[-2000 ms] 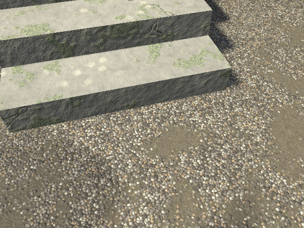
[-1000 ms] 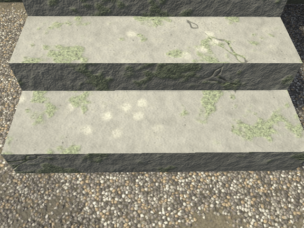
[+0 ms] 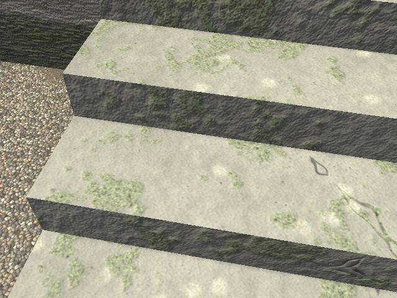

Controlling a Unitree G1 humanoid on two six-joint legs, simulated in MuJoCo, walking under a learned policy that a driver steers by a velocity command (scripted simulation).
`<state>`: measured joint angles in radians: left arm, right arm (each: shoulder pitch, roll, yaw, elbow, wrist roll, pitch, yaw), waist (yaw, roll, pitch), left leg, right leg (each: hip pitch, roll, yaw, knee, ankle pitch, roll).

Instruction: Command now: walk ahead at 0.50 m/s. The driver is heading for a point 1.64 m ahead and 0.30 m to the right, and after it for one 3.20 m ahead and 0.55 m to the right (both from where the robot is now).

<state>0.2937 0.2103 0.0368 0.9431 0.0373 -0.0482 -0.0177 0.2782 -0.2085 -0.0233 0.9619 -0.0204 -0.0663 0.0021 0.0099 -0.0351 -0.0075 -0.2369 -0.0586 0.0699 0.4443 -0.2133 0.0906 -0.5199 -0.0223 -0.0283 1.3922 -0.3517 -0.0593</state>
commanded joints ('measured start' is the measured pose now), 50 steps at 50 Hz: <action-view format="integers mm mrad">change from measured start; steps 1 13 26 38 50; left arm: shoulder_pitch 31 -480 20 385 365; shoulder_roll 28 -105 -51 -70 208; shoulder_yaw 11 -107 -28 -92 -30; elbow -47 -455 24 232 223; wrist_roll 9 -13 66 127 60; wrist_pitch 14 42 -31 -41 -100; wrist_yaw -10 46 -36 -52 -131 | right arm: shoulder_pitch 98 288 20 -321 -162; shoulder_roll -74 -59 12 42 -107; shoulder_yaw -12 44 6 78 26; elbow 18 180 -116 -210 -250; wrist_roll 1 20 -5 8 -5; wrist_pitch -17 -38 -20 9 104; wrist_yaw -3 -29 75 47 79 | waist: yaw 17 -17 21 41 -175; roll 80 58 18 -52 -109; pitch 70 166 107 20 -296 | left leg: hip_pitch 34 -5 -789 -1525 0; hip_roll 256 257 -28 47 -9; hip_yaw -293 -216 -465 -204 -19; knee -258 -419 1538 1755 696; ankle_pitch -26 -179 312 102 173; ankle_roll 138 106 177 187 146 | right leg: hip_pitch -262 -842 5 554 304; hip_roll -40 -66 -208 -179 -258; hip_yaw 4 -76 546 209 26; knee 186 505 -966 -1089 -776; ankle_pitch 96 -140 -196 172 1962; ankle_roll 15 -30 -155 -119 -66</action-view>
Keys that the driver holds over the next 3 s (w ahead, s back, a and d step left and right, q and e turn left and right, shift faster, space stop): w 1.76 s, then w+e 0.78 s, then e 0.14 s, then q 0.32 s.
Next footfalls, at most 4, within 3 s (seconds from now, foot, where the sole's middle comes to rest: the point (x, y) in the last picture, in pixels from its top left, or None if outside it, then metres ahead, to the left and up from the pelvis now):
0.38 right None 0.35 -0.14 -0.60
0.98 left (199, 182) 0.74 0.02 -0.42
1.48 right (278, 78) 1.03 -0.22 -0.24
2.06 left None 1.42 0.01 -0.06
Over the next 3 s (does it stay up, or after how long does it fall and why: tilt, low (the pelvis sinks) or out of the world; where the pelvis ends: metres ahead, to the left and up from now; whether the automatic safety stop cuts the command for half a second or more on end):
stays up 1.66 -0.24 0.87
